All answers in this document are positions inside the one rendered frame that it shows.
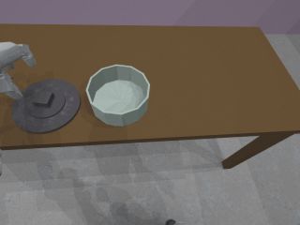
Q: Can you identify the table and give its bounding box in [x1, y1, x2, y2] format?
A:
[0, 23, 300, 170]

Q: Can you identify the pot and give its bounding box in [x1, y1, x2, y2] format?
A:
[85, 65, 150, 127]

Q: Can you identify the lid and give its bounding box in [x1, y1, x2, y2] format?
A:
[11, 79, 81, 134]

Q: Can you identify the knob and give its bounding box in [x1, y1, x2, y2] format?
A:
[33, 91, 54, 108]

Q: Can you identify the left robot hand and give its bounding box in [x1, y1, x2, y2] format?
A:
[0, 41, 37, 100]

